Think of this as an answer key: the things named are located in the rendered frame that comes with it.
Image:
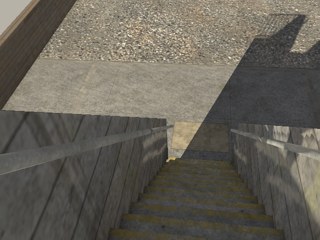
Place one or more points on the stairs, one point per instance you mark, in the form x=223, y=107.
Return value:
x=195, y=199

